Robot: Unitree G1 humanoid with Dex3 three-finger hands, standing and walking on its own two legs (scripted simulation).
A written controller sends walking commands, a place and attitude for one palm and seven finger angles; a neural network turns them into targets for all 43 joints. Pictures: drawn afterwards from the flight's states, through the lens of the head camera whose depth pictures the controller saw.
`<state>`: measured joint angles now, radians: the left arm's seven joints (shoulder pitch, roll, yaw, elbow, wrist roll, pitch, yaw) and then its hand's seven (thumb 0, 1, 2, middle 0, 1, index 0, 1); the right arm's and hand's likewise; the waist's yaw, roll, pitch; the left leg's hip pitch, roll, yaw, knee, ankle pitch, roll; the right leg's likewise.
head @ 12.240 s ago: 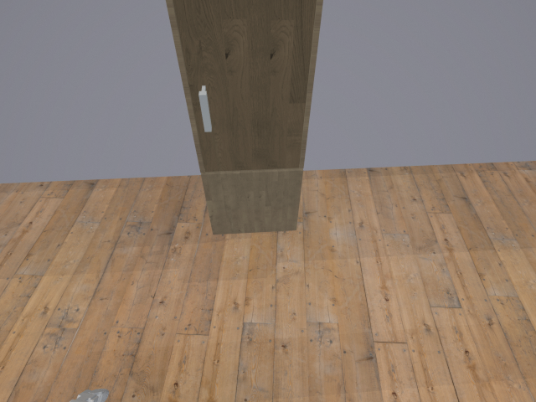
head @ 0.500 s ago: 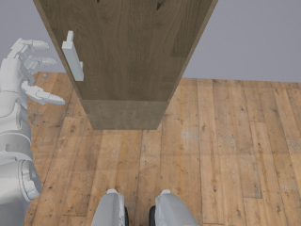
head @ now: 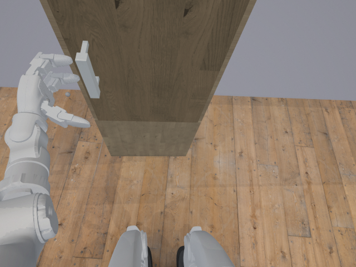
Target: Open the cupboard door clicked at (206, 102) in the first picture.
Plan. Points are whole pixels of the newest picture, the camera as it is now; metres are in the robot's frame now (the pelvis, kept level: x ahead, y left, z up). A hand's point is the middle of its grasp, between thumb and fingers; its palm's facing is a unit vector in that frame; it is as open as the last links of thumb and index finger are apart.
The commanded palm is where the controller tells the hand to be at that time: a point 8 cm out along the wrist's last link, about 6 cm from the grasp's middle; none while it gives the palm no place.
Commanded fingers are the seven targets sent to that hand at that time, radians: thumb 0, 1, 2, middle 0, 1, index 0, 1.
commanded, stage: slide the fingers in behind the handle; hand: left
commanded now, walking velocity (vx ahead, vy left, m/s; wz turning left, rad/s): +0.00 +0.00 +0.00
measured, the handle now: (90, 71) +0.54 +0.18 +0.04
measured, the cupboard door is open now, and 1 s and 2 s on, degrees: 0 0 0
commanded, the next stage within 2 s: close the thumb around the handle in 1.20 s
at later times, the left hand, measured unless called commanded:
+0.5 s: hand (84, 92) +0.48 +0.19 +0.04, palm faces +0.02 -1.00 -0.02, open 14.1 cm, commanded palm +0.45 +0.22 +0.04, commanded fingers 0.00 -0.50 0.30 -0.30 -1.20 -0.30 -1.20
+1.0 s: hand (98, 91) +0.48 +0.16 +0.04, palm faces +0.01 -1.00 -0.02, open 14.0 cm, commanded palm +0.45 +0.20 +0.04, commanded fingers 0.00 -0.50 0.30 -0.30 -1.20 -0.30 -1.20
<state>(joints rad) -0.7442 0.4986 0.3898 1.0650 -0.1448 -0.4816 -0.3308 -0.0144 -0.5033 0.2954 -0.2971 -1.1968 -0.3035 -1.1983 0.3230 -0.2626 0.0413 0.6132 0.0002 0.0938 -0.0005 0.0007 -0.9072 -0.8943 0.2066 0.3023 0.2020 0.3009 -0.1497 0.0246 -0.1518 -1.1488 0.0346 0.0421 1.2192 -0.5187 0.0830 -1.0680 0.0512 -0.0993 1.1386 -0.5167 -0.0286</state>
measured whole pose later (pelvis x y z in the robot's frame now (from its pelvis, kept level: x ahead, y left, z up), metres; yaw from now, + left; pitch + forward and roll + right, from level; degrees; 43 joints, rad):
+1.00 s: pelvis +0.01 -0.02 +0.00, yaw +0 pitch +26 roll -3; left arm -0.73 0.39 0.32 1.04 -0.12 -0.51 -0.19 -0.01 -0.50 0.30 -0.30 -1.20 -0.29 -1.20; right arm 0.34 -0.24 0.03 0.62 -0.01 0.11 0.03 0.00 -0.91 -0.89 0.21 0.30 0.20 0.30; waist -0.14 0.03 -0.16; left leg -1.13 0.04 0.05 1.20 -0.53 0.06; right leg -1.06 0.06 -0.09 1.15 -0.54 -0.05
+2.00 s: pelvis +0.01 -0.01 +0.00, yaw +0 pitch +26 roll -4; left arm -0.76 0.37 0.31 1.08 -0.12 -0.53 -0.17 0.01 0.72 0.83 -0.34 -1.32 -0.34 -1.32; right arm 0.34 -0.25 0.02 0.63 -0.02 0.10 0.03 0.00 -0.91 -0.89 0.21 0.30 0.20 0.30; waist -0.15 0.04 -0.16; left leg -1.14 0.03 0.05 1.21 -0.53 0.07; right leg -1.07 0.05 -0.08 1.15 -0.53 -0.04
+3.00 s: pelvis +0.03 -0.05 +0.02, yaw +4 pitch +19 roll +0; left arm 0.28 -0.07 -0.28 0.11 0.12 -0.37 0.48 0.03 0.67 0.72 -0.27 -1.29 -0.36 -1.33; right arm 0.16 -0.14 0.04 0.50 -0.07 0.00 0.05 0.01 -0.91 -0.89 0.20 0.30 0.20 0.30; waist -0.01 0.01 -0.22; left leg -0.91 0.00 0.02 1.11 -0.53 0.01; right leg -0.85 0.04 -0.11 1.10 -0.58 -0.09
